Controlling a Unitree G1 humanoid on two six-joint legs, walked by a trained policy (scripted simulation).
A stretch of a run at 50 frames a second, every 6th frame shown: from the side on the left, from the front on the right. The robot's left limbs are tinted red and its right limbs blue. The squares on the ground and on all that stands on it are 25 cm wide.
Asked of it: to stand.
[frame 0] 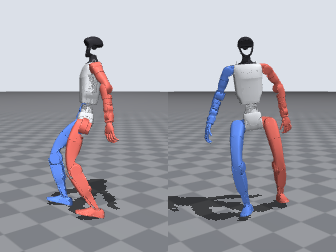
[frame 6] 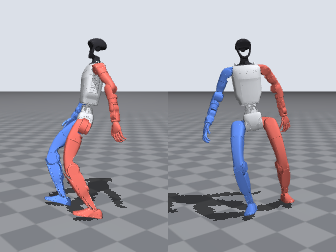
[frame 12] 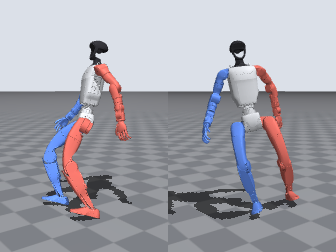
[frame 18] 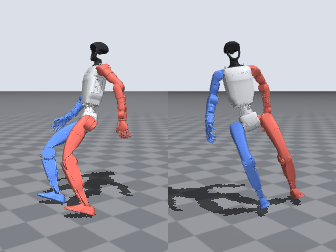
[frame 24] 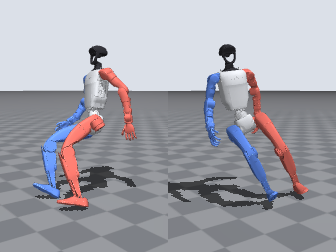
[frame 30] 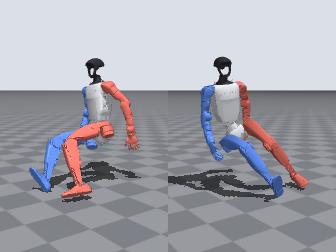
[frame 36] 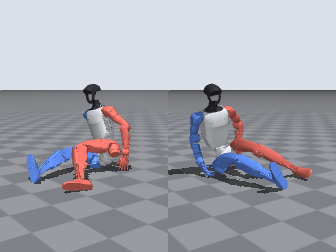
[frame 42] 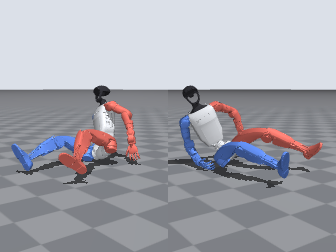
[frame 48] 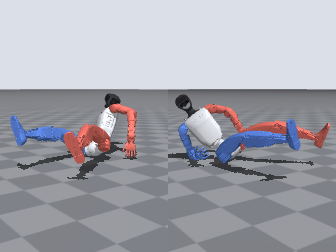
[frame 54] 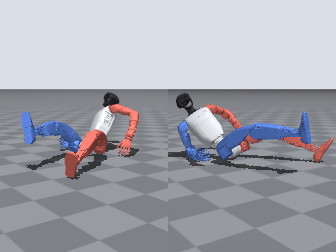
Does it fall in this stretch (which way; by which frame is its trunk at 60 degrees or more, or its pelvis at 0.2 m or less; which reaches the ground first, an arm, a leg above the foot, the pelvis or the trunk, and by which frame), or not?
yes: goes over backward and to its right; its pelvis at 0.2 m or less by frame 36; the right arm reaches the ground first, by frame 36
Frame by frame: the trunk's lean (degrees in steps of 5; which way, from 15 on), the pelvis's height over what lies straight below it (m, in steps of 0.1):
0: 5, 0.7
6: 10, 0.7
12: 15 backward and to its right, 0.7
18: 15 backward and to its right, 0.7
24: 10, 0.6
30: 5, 0.4
36: 15 forward, 0.2
42: 25 to its right, 0.1
48: 45 to its right, 0.1
54: 50 backward and to its right, 0.1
